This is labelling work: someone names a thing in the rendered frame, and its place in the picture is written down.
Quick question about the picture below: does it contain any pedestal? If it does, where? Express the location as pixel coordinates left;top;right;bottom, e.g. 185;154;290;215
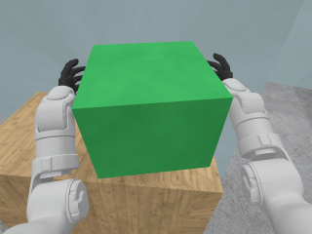
0;92;223;234

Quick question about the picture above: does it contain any robot right hand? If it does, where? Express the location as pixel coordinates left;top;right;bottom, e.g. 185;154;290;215
207;53;233;82

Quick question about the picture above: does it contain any robot left upper arm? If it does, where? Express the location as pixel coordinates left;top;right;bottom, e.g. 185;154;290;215
2;178;90;234

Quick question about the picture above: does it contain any carton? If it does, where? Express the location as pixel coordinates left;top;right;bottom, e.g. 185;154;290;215
71;41;233;179

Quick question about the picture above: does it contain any right robot forearm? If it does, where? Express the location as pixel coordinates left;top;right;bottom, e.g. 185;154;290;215
222;78;304;197

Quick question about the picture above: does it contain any robot left hand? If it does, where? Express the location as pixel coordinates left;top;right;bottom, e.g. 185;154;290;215
58;58;86;96

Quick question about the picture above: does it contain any left robot forearm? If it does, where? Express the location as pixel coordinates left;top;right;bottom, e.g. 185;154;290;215
26;86;79;221

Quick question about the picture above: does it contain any robot right upper arm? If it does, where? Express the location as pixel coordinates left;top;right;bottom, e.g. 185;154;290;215
241;158;312;234

